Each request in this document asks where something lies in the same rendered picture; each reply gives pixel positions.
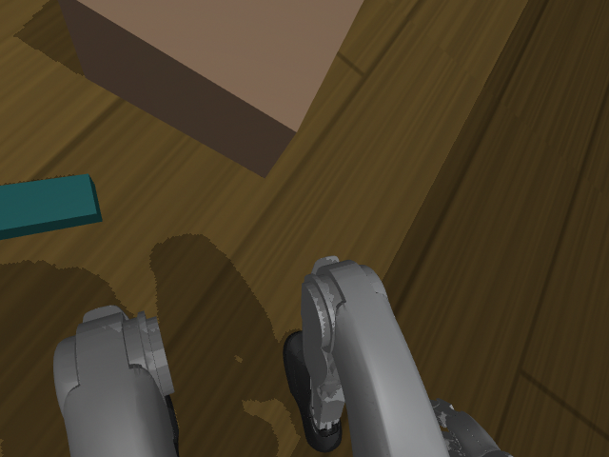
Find right robot foot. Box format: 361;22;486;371
283;330;342;452

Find right robot hand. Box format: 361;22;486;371
430;398;500;457

